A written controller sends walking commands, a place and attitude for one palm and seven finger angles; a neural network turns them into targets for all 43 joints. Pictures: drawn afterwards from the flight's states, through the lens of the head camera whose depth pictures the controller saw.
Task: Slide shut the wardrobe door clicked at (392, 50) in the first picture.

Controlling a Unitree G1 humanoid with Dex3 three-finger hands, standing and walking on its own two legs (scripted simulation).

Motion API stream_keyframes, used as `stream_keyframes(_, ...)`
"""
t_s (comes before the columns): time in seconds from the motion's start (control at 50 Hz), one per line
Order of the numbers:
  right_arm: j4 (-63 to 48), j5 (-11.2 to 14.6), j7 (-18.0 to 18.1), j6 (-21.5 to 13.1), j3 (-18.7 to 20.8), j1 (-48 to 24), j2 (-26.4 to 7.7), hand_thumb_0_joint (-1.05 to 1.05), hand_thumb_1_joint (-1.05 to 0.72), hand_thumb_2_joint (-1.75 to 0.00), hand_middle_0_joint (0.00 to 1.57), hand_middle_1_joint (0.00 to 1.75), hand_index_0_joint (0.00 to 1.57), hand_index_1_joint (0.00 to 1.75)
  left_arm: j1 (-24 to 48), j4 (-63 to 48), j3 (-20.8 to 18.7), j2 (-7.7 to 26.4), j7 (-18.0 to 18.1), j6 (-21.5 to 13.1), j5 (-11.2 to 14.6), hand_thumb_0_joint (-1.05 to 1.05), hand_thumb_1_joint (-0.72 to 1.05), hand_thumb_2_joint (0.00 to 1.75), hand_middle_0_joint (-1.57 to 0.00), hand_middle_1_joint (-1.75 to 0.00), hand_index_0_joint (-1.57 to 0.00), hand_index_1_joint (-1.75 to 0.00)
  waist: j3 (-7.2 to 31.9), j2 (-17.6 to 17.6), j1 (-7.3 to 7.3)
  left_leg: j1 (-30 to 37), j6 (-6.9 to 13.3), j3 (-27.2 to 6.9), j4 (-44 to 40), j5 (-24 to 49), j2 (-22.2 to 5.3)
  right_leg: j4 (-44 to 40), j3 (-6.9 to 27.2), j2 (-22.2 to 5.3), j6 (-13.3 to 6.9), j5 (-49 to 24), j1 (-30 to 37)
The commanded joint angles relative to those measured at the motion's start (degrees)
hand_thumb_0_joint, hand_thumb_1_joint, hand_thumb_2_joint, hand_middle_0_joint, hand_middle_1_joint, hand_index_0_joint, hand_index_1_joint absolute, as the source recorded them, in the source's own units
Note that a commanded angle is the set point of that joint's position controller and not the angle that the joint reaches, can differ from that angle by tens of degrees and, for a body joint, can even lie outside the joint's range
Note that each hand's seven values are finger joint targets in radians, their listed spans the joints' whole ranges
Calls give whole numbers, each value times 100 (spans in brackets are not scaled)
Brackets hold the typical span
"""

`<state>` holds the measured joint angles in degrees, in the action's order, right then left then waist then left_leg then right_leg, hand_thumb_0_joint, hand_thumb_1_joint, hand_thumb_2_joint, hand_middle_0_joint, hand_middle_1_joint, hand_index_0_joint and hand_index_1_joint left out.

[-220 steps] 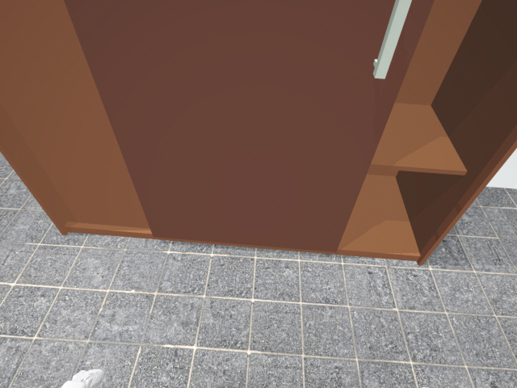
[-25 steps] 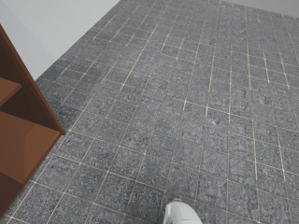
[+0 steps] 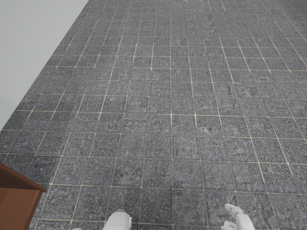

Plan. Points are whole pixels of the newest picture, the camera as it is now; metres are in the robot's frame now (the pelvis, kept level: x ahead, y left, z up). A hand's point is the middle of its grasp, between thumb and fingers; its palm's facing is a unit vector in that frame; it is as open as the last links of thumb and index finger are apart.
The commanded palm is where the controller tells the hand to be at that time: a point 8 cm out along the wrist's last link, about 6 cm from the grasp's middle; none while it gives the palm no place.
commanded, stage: walk to a spot facing it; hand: left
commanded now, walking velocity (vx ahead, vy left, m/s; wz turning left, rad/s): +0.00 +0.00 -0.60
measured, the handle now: out of the picture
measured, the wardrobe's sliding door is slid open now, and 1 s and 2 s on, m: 0.38 0.38 0.38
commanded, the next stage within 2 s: turn to face it in 0.08 s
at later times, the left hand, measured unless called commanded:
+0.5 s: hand (86, 218) +0.16 +0.23 -0.16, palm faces -0.10 -0.97 -0.21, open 7.3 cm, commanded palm none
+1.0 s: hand out of the picture +0.01 +0.26 -0.18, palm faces +0.27 -0.93 -0.26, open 7.3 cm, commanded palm none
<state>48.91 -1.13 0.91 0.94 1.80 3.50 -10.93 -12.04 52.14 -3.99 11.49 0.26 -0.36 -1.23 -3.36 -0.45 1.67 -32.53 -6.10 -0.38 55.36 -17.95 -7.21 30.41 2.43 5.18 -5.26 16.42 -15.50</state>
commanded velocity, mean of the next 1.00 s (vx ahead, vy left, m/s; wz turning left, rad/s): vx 0.00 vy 0.00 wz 0.42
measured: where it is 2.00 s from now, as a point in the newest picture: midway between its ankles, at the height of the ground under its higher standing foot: outside the picture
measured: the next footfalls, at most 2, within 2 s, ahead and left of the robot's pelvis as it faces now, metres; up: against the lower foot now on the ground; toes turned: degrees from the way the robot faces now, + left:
left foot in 0.12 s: +0.10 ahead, +0.16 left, +0.00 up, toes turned +0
right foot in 0.56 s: +0.03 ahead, -0.08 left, +0.00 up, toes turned -8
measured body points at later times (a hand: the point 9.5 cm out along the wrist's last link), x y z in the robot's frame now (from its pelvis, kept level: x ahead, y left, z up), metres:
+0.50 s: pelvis +0.05 +0.05 +0.01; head +0.08 +0.05 +0.45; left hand +0.17 +0.28 -0.14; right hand +0.02 -0.18 -0.14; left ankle +0.06 +0.16 -0.74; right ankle -0.01 -0.09 -0.71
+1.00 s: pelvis +0.01 +0.04 -0.01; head +0.05 +0.06 +0.44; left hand +0.00 +0.31 -0.16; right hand +0.16 -0.20 -0.14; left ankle +0.00 +0.17 -0.72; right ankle +0.00 -0.07 -0.74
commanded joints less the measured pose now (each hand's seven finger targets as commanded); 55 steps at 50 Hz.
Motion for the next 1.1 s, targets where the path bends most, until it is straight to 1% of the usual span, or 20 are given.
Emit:
stream_keyframes(0.0,-467,40,53,-110,147,29,-493,0,-90,-90,20,30,20,30,-444,-403,-320,1178,86,-23,0,0,90,90,-20,-30,-20,-30,845,873,120,249,21,253,-1026,-331,367,-114,1542,-1473,-446,-4854,1261)
stream_keyframes(0.08,-332,84,95,-143,236,750,-740,0,-90,-90,20,30,20,30,-65,-544,-325,1178,116,59,54,0,90,90,-20,-30,-20,-30,1163,704,-289,1994,211,164,-3175,948,344,671,1582,-1174,18,-4105,704)
stream_keyframes(0.1,-304,4,114,-197,304,1085,-1153,0,-90,-90,20,30,20,30,-143,-674,-284,894,104,70,126,0,90,90,-20,-30,-20,-30,1439,-307,-370,3296,564,-725,-3596,2571,-747,1457,1073,-482,395,-2158,-487)
stream_keyframes(0.12,-301,22,100,-177,359,1226,-1521,0,-90,-90,20,30,20,30,-472,-688,-229,664,42,44,122,0,90,90,-20,-30,-20,-30,1512,-1656,-271,4119,1255,-1740,-3199,5172,-2197,2923,221,-50,785,1886,-1711)
stream_keyframes(0.14,-376,31,85,-120,285,1230,-1368,0,-90,-90,20,30,20,30,-619,-539,-267,889,62,64,35,0,90,90,-20,-30,-20,-30,1376,-1043,-268,3524,1536,-1442,-3070,5325,-2232,3805,293,-324,847,2081,-1478)
stream_keyframes(0.2,-421,-53,143,-159,108,754,-862,0,-90,-90,20,30,20,30,-425,-401,-271,754,13,151,-19,0,90,90,-20,-30,-20,-30,587,-1083,-133,2542,1266,-476,-3305,4586,-1199,4110,158,-533,945,1253,-1507)
stream_keyframes(0.28,-60,-7,127,-244,43,939,-708,0,-90,-90,20,30,20,30,-572,-82,-55,378,-12,166,37,0,90,90,-20,-30,-20,-30,669,-1049,-81,2541,1287,30,-3483,4178,-643,2874,-148,-649,941,605,-964)
stream_keyframes(0.4,436,-14,71,-140,196,1531,-947,0,-90,-90,20,30,20,30,198,-98,73,328,64,134,60,0,90,90,-20,-30,-20,-30,590,-1211,-408,2721,1479,-650,-3463,4225,-815,1098,-573,-722,965,881,-472)
stream_keyframes(0.5,466,9,31,-44,327,1417,-1023,0,-90,-90,20,30,20,30,-78,-12,-22,382,102,83,105,0,90,90,-20,-30,-20,-30,757,-1003,-149,2118,1279,-995,-3050,3438,-566,-388,-638,-676,870,-177,434)
stream_keyframes(0.52,429,44,8,-41,341,1364,-932,0,-90,-90,20,30,20,30,-250,31,-55,511,126,41,102,0,90,90,-20,-30,-20,-30,917,-699,-62,1751,1039,-866,-2815,2879,-361,-937,-491,-900,809,-783,1044)
stream_keyframes(0.54,378,93,-28,-43,317,1400,-656,0,-90,-90,20,30,20,30,-395,78,-126,857,173,-6,50,0,90,90,-20,-30,-20,-30,1108,229,-19,886,687,-339,-2185,1641,72,-1116,181,-1792,567,-1555,1939)
stream_keyframes(0.56,167,75,-42,-28,252,1275,-337,0,-90,-90,20,30,20,30,-564,86,-223,1258,211,-30,-1,0,90,90,-20,-30,-20,-30,993,1547,99,-119,366,365,-1204,-1094,739,-1098,1001,-3052,-31,-2833,2221)
stream_keyframes(0.58,140,28,-16,52,330,1133,-535,0,-90,-90,20,30,20,30,-555,18,-208,1262,229,3,15,0,90,90,-20,-30,-20,-30,966,1245,178,-55,364,86,-66,-1727,601,-1054,882,-3470,-438,-3296,1666)
stream_keyframes(0.66,514,-15,-116,224,376,1410,-433,0,-90,-90,20,30,20,30,282,-188,-56,650,212,-23,27,0,90,90,-20,-30,-20,-30,44,1047,-311,-334,182,159,1415,-641,355,-1036,-502,-2419,-50,-2936,821)
stream_keyframes(0.9,-52,2,-239,188,317,421,-439,0,-90,-90,20,30,20,30,-182,-174,-200,1125,178,48,-64,0,90,90,-20,-30,-20,-30,101,1263,7,546,230,786,-774,-538,267,-671,-1119,-2780,-59,-2322,749)
stream_keyframes(0.96,-115,-11,-227,110,336,683,-618,0,-90,-90,20,30,20,30,-185,-187,-236,1231,135,80,-27,0,90,90,-20,-30,-20,-30,469,1031,-155,1339,341,1025,-1904,45,444,103,-1404,-2710,181,-2571,789)
stream_keyframes(0.98,-57,-19,-229,57,401,1144,-844,0,-90,-90,20,30,20,30,-125,-209,-230,1187,120,92,8,0,90,90,-20,-30,-20,-30,812,477,-420,2171,429,794,-2733,732,435,1074,-1522,-2587,409,-2413,530)
stream_keyframes(1.02,67,28,-136,-30,641,1885,-1988,0,-90,-90,20,30,20,30,69,-675,-85,612,70,124,64,0,90,90,-20,-30,-20,-30,1292,-2118,-761,3621,1616,-2206,-3319,4876,-1772,3527,-1159,-1248,1148,2306,-1896)
stream_keyframes(1.04,157,46,-120,11,595,1885,-1921,0,-90,-90,20,30,20,30,214,-699,-106,787,99,204,20,0,90,90,-20,-30,-20,-30,1294,-1325,-706,3400,1847,-1766,-3238,4366,-1923,3884,-614,-1382,1040,2183,-1864)
stream_keyframes(1.08,0,-8,-15,-27,523,1325,-1582,0,-90,-90,20,30,20,30,429,-577,-160,727,87,229,18,0,90,90,-20,-30,-20,-30,907,-1279,-597,2883,1570,-1560,-3341,3249,-1282,4141,-367,-1384,1084,1348,-2124)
